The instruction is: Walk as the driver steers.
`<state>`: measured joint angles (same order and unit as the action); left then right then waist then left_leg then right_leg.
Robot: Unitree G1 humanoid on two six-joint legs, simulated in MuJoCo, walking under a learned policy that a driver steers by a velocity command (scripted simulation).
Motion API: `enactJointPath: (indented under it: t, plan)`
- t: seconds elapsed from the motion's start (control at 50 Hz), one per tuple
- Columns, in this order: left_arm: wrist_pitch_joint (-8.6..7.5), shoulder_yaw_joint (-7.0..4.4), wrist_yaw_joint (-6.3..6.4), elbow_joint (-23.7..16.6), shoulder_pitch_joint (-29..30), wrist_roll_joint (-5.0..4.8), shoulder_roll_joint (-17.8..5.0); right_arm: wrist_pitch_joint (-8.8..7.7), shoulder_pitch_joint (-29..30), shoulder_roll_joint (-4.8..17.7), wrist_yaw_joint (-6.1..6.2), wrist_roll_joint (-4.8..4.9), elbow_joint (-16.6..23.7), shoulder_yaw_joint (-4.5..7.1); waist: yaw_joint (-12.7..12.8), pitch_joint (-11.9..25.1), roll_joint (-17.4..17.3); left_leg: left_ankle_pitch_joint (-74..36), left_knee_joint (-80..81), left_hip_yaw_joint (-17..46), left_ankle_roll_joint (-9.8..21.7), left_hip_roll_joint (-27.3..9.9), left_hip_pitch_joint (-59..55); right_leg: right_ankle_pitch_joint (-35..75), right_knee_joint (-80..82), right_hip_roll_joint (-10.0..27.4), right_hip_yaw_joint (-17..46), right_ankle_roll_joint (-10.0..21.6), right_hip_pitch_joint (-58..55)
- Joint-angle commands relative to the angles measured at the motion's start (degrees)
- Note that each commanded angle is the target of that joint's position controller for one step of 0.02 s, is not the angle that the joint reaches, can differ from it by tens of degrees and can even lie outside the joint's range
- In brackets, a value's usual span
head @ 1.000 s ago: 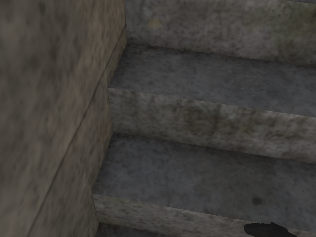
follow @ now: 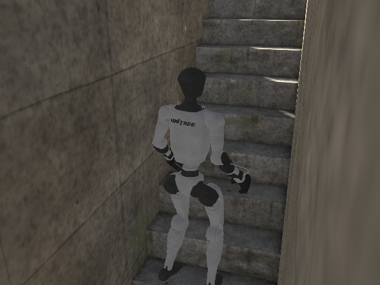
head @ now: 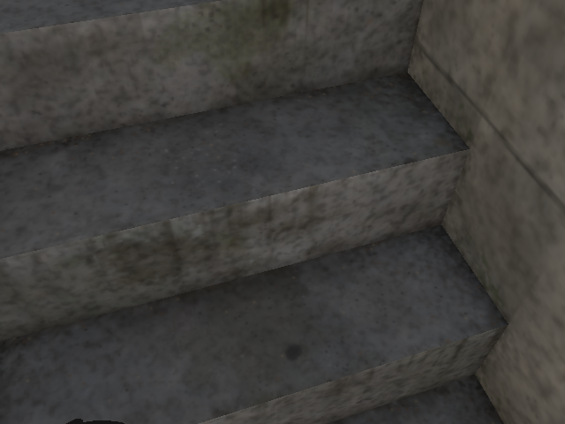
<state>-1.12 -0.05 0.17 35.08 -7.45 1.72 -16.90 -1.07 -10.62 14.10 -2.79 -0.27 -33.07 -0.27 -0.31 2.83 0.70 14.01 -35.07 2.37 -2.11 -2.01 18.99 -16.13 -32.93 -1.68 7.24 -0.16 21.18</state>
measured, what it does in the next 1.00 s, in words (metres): steps on the spot, turning left: left foot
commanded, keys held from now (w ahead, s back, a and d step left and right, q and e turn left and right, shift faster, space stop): no key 0.24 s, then q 0.42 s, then w+q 0.34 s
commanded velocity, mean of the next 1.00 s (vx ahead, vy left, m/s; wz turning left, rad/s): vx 0.08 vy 0.00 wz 0.29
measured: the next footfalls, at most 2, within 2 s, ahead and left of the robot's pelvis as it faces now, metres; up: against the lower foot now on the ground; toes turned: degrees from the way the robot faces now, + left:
left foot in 0.98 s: -0.01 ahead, +0.18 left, +0.00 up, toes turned +17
right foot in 1.36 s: +0.23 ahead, +0.12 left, +0.21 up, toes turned +24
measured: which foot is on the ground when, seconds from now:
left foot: down 0.00-0.60, up 0.62-0.96, down 0.98-1.00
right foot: down 0.00-0.98, up 1.00-1.00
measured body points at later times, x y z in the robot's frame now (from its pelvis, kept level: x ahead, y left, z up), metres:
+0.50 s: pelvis +0.02 +0.00 +0.00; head +0.02 -0.01 +0.45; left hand +0.19 +0.21 -0.10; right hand +0.14 -0.20 -0.12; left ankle -0.03 +0.15 -0.73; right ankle +0.02 -0.10 -0.73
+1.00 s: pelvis +0.05 +0.07 +0.01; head +0.05 +0.10 +0.46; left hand +0.14 +0.37 -0.12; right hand +0.14 -0.15 -0.11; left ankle -0.04 +0.16 -0.72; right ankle +0.02 -0.10 -0.71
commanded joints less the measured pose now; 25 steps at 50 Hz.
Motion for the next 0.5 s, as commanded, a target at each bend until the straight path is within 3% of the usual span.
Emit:
enactJointPath:
  t: [0.02, 0.04, 0.06, 0.08, 0.1, 0.12, 0.14, 0.16, 0.18, 0.2, 0.22, 0.24, 0.26, 0.28, 0.3, 0.32, 0.34, 0.36, 0.4, 0.44, 0.46, 0.5]
  plan:
    - [2.17, -0.13, -3.67, -0.01, -12.16, 1.46, 3.46, -0.01, -4.32, 7.85, -0.43, -1.07, 1.01, 2.54, 7.88, 11.29, -12.50, -48.14, 5.04, 16.29, 15.49, -15.26, -29.17, -5.62, -8.91, 1.36, -1.73, -1.73, 13.85]
    - [1.50, -0.26, -4.33, -0.81, -5.49, 0.93, 1.39, 0.04, -0.59, 5.74, -0.02, -2.54, 4.46, 2.25, 2.48, 9.45, -12.75, -21.61, 9.26, 21.39, 16.91, -18.97, -19.96, -10.72, -16.37, 2.56, -2.86, -4.81, 14.95]
    - [0.71, -0.61, -4.04, -1.69, 1.01, 0.21, 0.92, -0.86, 1.24, 5.21, 0.35, -2.59, 5.33, 2.51, -0.50, 5.12, -12.40, -2.83, 12.86, 22.47, 16.07, -17.38, -9.59, -11.29, -27.74, 3.50, -3.44, -5.77, 15.12]
    - [-0.68, -1.90, -3.04, -3.04, 6.17, -0.20, -0.86, -2.34, 1.62, 4.89, 1.07, -2.37, 6.90, 2.77, -2.32, 2.20, -11.25, 0.70, 14.43, 21.69, 15.30, -15.73, -7.74, -16.54, -38.01, 3.64, -3.74, -6.04, 20.82]
    - [-1.68, -2.36, -2.44, -3.44, 9.40, -0.04, -0.97, -3.27, 1.94, 4.84, 1.87, -2.13, 7.07, 2.80, -2.13, 0.64, -8.80, -2.55, 14.79, 19.31, 14.64, -13.89, -6.33, -18.28, -46.24, 4.68, -3.92, -5.34, 23.05]
    - [-2.34, -1.88, -2.33, -4.03, 10.29, 0.27, 0.18, -4.03, 4.20, 3.29, 2.31, -1.80, 7.58, 2.16, -0.69, 0.00, -6.26, -5.69, 14.44, 16.43, 13.33, -12.43, -3.47, -18.93, -49.53, 6.01, -3.61, -4.82, 21.79]
    - [-1.93, -1.01, -3.14, -3.22, 7.88, 0.04, 0.68, -4.42, 6.33, 0.90, 2.49, -0.97, 6.84, 1.03, 0.79, -0.06, -1.41, -1.74, 14.26, 8.24, 9.77, -6.21, -3.36, -17.77, -32.80, 7.40, -7.03, -4.92, 19.19]
    - [-1.39, 0.51, -5.08, -2.02, 5.48, -0.41, 4.19, -4.52, 10.08, -1.50, 2.04, 1.95, 7.65, -0.02, 2.82, -1.13, 1.53, 2.18, 11.21, 2.52, 5.85, -0.47, -1.96, -15.14, -7.90, 8.34, -10.42, -5.54, 10.38]
    - [-1.32, 0.55, -7.12, -0.52, 6.93, -0.13, 5.10, -4.19, 6.29, -1.32, 0.12, 3.49, 6.84, -0.02, 1.66, -0.16, 0.26, 5.88, 11.69, 5.08, 6.19, -1.34, 1.30, -7.74, -0.50, 6.97, -11.70, -5.87, -1.94]
    - [-1.16, 0.15, -7.23, 0.61, 4.55, 0.42, 3.55, -3.45, 0.21, -0.42, -1.54, 2.41, 4.12, 0.53, 0.91, 1.76, -3.05, 6.69, 11.77, 7.91, 7.45, -3.46, 1.32, 0.87, -2.93, 6.41, -10.22, -4.82, -7.67]
    - [-1.45, 0.07, -6.36, 0.66, 2.52, 0.49, 2.91, -2.86, -0.81, -2.21, -2.80, 1.74, 4.24, 0.40, 1.66, 1.60, -2.55, 9.94, 9.68, 9.13, 7.00, -4.49, 0.50, 9.18, -1.87, 9.32, -6.65, -2.93, -8.27]
    - [1.31, -0.88, -3.13, 2.80, -6.21, -0.35, 2.46, -2.83, 1.52, -3.45, 3.15, 2.19, 2.58, 0.03, 4.20, 1.33, -5.82, -14.86, 10.66, 7.79, 7.07, -8.06, 4.51, 15.73, 5.50, 10.59, -4.05, -0.75, -13.70]
    - [1.59, -0.88, -1.80, 3.44, -4.41, 0.93, 1.61, -2.56, -3.05, -3.56, 4.33, 2.75, 0.78, -0.31, 0.24, 2.02, 1.52, -16.92, 11.97, 3.16, 6.40, -5.86, 0.06, 20.60, 2.87, 9.59, -5.23, 0.67, -11.88]
    - [1.48, -0.76, -1.42, 3.51, -1.84, 0.25, 3.17, -2.31, -1.50, -3.46, 5.22, 1.95, -1.34, -1.08, 1.13, 0.12, 2.66, -22.02, 12.06, 2.85, 6.15, -5.33, -1.33, 21.54, 4.73, 8.93, -5.60, 1.42, -11.23]
    - [0.24, -0.30, -4.01, 0.45, 7.59, -1.42, -0.11, -3.07, -4.11, -3.92, 1.06, -0.98, 1.61, -0.59, -3.51, 2.91, 3.50, -1.05, 4.54, 0.99, 2.90, 0.58, -11.84, 16.67, 3.61, 9.97, -5.02, 3.94, -3.77]
    - [0.27, 0.19, -5.25, 1.01, 7.81, -0.57, 2.46, -3.40, -4.65, -3.40, -0.62, -1.07, -0.01, 0.37, -3.30, 0.93, 0.47, 0.61, 5.92, 1.46, 3.68, 0.34, -10.82, 12.21, 4.67, 10.34, -5.64, 3.89, -1.82]
    - [0.35, 0.19, -5.85, 1.98, 5.44, -0.17, 2.24, -3.30, -6.67, -2.50, -1.31, -0.75, -1.45, 0.96, -2.19, -0.63, -0.04, 3.18, 8.12, 2.36, 4.22, 0.63, -8.08, 5.60, 6.12, 10.03, -6.49, 3.42, -3.64]
    - [0.27, 0.00, -5.98, 2.84, 4.33, -0.06, 2.43, -3.13, -7.34, -2.96, -1.75, -0.29, -1.97, 1.15, -1.49, -2.50, -0.13, 3.43, 9.37, 3.09, 4.63, 0.61, -7.02, 2.56, 6.74, 10.13, -7.16, 3.20, -3.51]
    - [-0.79, -0.52, -4.73, 3.86, 5.79, 0.77, 1.81, -3.09, -7.50, -3.42, -2.03, -0.17, -2.90, 1.44, -1.13, -1.92, -0.59, 0.16, 8.58, 4.12, 5.93, 0.24, -4.96, 4.44, 5.21, 10.17, -8.60, 3.96, -4.91]
    - [-2.35, -0.76, -3.02, 3.12, 7.80, 0.73, 1.51, -2.59, -5.65, -2.55, -0.78, -0.68, -2.10, 2.06, -1.17, 0.90, 1.10, -3.18, 7.14, 5.23, 7.46, -0.12, -3.62, 6.94, 3.59, 10.07, -10.04, 4.53, -7.18]
    - [-2.71, -2.13, -1.42, 1.47, 8.79, 1.11, -0.54, -2.31, -3.95, -0.12, -0.23, -0.24, -1.40, 2.73, -0.03, 3.00, 0.81, -8.89, 6.32, 6.75, 8.97, -0.84, -1.86, 11.72, 2.13, 10.14, -10.89, 5.90, -9.62]
    - [-2.93, -3.42, 1.04, -0.46, 9.87, 0.60, -1.12, -2.28, -3.61, 0.30, 1.25, -0.18, -0.46, 3.16, 0.56, 4.98, 0.83, -11.90, 4.30, 8.22, 10.39, -1.59, 1.39, 14.69, 0.45, 10.73, -11.52, 7.55, -11.78]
